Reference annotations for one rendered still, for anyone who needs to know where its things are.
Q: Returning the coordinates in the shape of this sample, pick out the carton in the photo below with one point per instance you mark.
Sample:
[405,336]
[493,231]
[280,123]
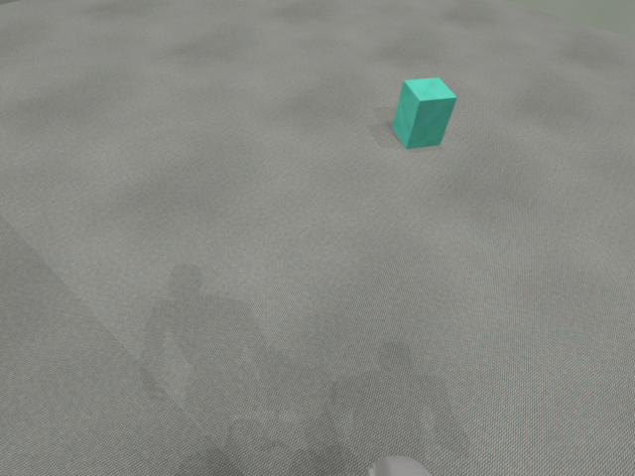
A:
[423,111]

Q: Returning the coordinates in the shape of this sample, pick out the right robot thigh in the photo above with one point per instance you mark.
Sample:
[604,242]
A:
[397,466]

